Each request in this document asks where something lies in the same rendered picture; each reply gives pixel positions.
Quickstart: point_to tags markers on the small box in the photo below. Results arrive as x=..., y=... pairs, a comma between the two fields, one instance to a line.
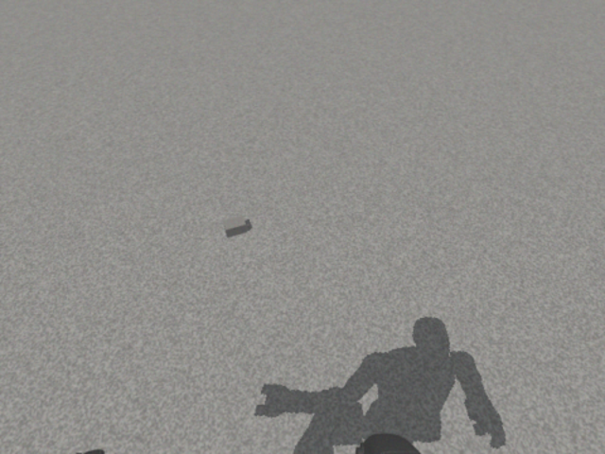
x=235, y=226

